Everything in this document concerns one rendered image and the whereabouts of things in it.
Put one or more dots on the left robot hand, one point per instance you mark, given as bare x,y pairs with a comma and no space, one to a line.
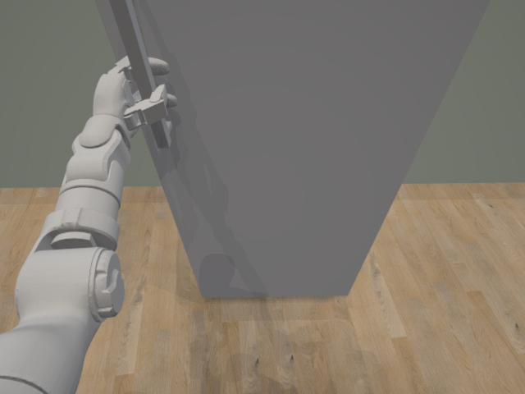
113,96

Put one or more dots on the left robot upper arm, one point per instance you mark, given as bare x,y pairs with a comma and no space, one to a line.
63,297

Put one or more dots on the fridge door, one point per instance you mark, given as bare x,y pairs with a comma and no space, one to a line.
296,124

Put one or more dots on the robot left forearm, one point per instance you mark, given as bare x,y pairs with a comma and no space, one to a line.
90,197

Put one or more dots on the handle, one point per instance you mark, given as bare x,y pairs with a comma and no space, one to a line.
128,26

